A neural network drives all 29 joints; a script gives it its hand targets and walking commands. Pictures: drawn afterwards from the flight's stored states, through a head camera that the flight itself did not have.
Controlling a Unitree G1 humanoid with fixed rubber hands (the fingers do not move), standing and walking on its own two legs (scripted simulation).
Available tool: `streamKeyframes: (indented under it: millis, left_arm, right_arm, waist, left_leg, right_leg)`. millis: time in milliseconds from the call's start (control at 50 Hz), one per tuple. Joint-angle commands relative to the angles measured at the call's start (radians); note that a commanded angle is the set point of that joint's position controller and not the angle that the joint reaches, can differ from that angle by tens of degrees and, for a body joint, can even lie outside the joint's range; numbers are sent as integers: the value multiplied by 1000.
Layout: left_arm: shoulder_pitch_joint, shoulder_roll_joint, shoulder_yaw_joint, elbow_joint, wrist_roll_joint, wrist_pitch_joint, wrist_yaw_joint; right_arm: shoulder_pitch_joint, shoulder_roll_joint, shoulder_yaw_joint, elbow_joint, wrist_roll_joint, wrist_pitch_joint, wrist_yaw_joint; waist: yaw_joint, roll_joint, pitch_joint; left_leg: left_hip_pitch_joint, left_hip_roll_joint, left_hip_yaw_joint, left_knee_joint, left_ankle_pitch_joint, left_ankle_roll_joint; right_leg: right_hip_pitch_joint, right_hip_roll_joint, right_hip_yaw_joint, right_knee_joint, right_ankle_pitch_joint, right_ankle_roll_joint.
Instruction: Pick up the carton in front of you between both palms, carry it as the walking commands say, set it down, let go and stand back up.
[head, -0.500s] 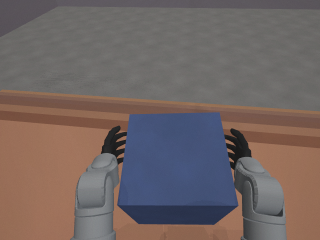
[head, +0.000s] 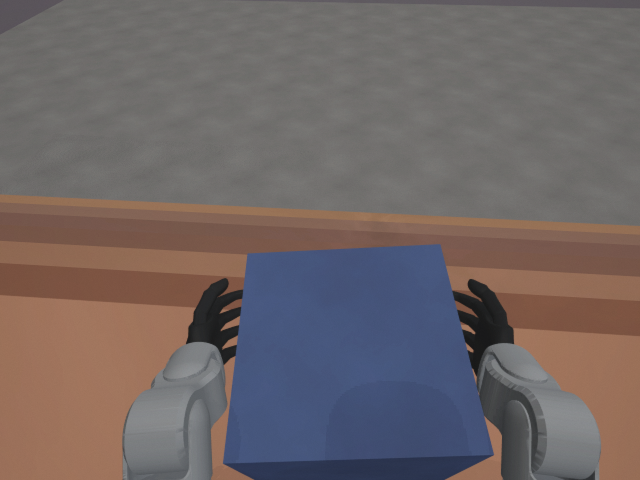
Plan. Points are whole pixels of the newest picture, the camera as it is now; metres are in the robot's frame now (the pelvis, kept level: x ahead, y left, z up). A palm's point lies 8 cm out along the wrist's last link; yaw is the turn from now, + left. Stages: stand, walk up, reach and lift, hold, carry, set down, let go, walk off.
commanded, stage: carry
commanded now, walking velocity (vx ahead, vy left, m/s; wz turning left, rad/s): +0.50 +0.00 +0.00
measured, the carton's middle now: (348, 377) +0.23 -0.01 +0.03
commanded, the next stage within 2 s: none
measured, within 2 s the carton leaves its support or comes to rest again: neither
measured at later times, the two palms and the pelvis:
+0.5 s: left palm (250, 166) +0.56 +0.13 +0.10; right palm (428, 163) +0.57 -0.17 +0.09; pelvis +0.32 -0.03 +0.00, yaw +2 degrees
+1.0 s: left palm (248, 68) +0.98 +0.18 +0.09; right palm (372, 64) +0.98 -0.12 +0.09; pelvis +0.62 +0.02 -0.01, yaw +2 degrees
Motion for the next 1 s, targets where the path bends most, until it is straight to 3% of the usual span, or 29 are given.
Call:
streamKeyframes:
  millis: [0,40,60,80,100,120,140,180,220,260,320,400,460,520,540,580,600,620,640,660,680,700,720,760,840,920,940,960,980]
  left_arm:
    - [-322,-698,-582,-33,-180,-5,-62]
    - [-310,-701,-595,-31,-195,-9,-69]
    - [-307,-699,-596,-27,-200,-12,-73]
    - [-300,-699,-595,-27,-199,-13,-77]
    - [-305,-680,-588,-19,-201,-13,-82]
    - [-309,-714,-603,-12,-223,-14,-92]
    - [-340,-748,-625,-39,-248,-19,-106]
    - [-377,-824,-655,-36,-270,-40,-130]
    - [-385,-848,-667,-15,-270,-57,-148]
    - [-369,-828,-664,10,-262,-70,-158]
    - [-365,-768,-640,37,-249,-83,-157]
    - [-438,-678,-591,65,-237,-90,-122]
    - [-526,-584,-532,106,-223,-95,-73]
    - [-624,-481,-459,189,-187,-103,-12]
    - [-656,-454,-436,223,-173,-106,9]
    - [-736,-445,-405,287,-158,-114,40]
    - [-789,-455,-395,306,-155,-119,49]
    - [-855,-471,-388,319,-152,-126,54]
    - [-881,-503,-376,349,-160,-127,57]
    - [-936,-509,-360,369,-163,-137,60]
    - [-1006,-553,-355,393,-167,-146,64]
    - [-1049,-603,-349,406,-166,-155,61]
    - [-1082,-645,-338,437,-155,-165,55]
    - [-1106,-703,-336,497,-130,-181,42]
    - [-1096,-751,-353,574,-110,-193,21]
    - [-1100,-786,-382,560,-133,-191,6]
    - [-1096,-796,-390,538,-136,-190,3]
    - [-1093,-796,-401,517,-146,-187,-1]
    - [-1089,-794,-407,495,-150,-182,-4]
  right_arm:
    - [-348,672,621,-83,254,-6,119]
    - [-343,666,617,-90,242,-8,120]
    - [-326,658,615,-89,233,-8,119]
    - [-332,645,612,-90,225,-9,118]
    - [-325,649,616,-101,217,-4,119]
    - [-332,662,623,-98,218,-5,124]
    - [-331,708,632,-80,220,-11,130]
    - [-338,787,632,-58,213,-33,144]
    - [-317,830,633,-19,187,-57,148]
    - [-292,828,631,10,162,-75,142]
    - [-311,787,625,23,144,-89,123]
    - [-415,701,601,25,154,-94,88]
    - [-515,604,551,51,154,-97,47]
    - [-617,490,471,115,136,-102,0]
    - [-651,458,442,147,127,-106,-17]
    - [-728,443,394,231,127,-118,-37]
    - [-755,450,374,275,132,-128,-40]
    - [-794,465,362,298,139,-135,-36]
    - [-853,449,351,320,148,-138,-34]
    - [-913,493,356,356,171,-144,-33]
    - [-973,536,378,369,198,-153,-29]
    - [-1033,604,403,370,215,-166,-20]
    - [-1104,662,413,377,231,-181,-9]
    - [-1203,737,437,394,252,-206,11]
    - [-1181,768,409,482,214,-219,28]
    - [-1130,771,389,503,179,-212,32]
    - [-1113,779,392,495,170,-209,33]
    - [-1102,780,395,479,166,-206,34]
    - [-1083,776,399,460,160,-200,32]
  waist:
    - [32,171,31]
    - [54,169,-33]
    - [65,128,-89]
    - [86,61,-149]
    - [79,-181,-204]
    - [74,-271,-178]
    - [69,-197,-165]
    - [62,-64,-152]
    - [55,-71,-153]
    - [59,-105,-137]
    - [76,-135,-69]
    - [92,-129,13]
    - [96,-133,53]
    - [89,-154,74]
    - [78,-161,62]
    - [28,-170,-40]
    - [-22,-112,-135]
    - [-48,-10,-226]
    - [-19,196,-305]
    - [-38,340,-351]
    - [-20,267,-328]
    - [-22,127,-323]
    - [4,41,-316]
    - [29,53,-331]
    - [13,67,-314]
    - [6,111,-286]
    - [9,145,-292]
    - [9,146,-282]
    - [20,141,-287]
  left_leg:
    - [-62,199,-47,-24,612,77]
    - [-85,175,40,165,786,49]
    - [-141,135,86,346,778,23]
    - [-279,113,67,557,573,7]
    - [-495,10,42,867,275,-40]
    - [-654,-59,-89,1053,-100,-31]
    - [-681,27,-165,1125,-89,5]
    - [-654,95,-179,1064,10,32]
    - [-607,101,-157,957,90,34]
    - [-631,87,-122,884,125,31]
    - [-733,82,-82,762,185,14]
    - [-798,74,-42,599,269,7]
    - [-771,42,-9,498,295,25]
    - [-694,24,0,405,327,68]
    - [-642,11,6,381,330,87]
    - [-442,-58,52,388,266,104]
    - [-248,-110,92,325,242,97]
    - [-54,-31,-30,315,163,88]
    - [110,267,-564,207,97,209]
    - [214,338,-812,73,184,300]
    - [189,330,-701,119,314,293]
    - [133,298,-592,175,457,259]
    - [76,268,-502,196,506,219]
    - [17,234,-386,188,518,188]
    - [46,204,-267,226,690,203]
    - [30,143,-161,237,820,194]
    - [19,142,-135,267,888,187]
    - [25,139,-122,284,892,184]
    - [7,129,-93,323,903,176]
  right_leg:
    - [134,42,-74,-83,105,-19]
    - [336,98,-139,-107,83,-29]
    - [505,132,-168,-137,20,-30]
    - [680,29,-29,-139,-82,-37]
    - [777,-279,512,-316,-347,-161]
    - [783,-378,767,-471,-250,-243]
    - [741,-375,657,-453,-152,-228]
    - [604,-303,450,-422,-20,-168]
    - [526,-247,309,-441,-65,-117]
    - [520,-214,229,-450,-103,-119]
    - [540,-203,177,-463,-84,-141]
    - [577,-188,135,-456,45,-156]
    - [586,-168,96,-419,172,-163]
    - [591,-162,62,-384,252,-157]
    - [593,-163,44,-347,342,-150]
    - [610,-150,-4,-145,646,-122]
    - [585,-94,-63,91,660,-86]
    - [465,-62,-30,331,435,-59]
    - [192,60,10,629,51,-19]
    - [-4,171,147,829,-348,-27]
    - [-58,112,226,906,-340,-55]
    - [-60,73,231,876,-304,-66]
    - [-52,45,230,797,-259,-67]
    - [-8,27,207,682,-226,-55]
    - [-75,24,159,467,-182,-31]
    - [2,78,83,175,-46,-38]
    - [41,91,53,204,-25,-41]
    - [38,90,47,178,-27,-47]
    - [65,100,11,217,54,-54]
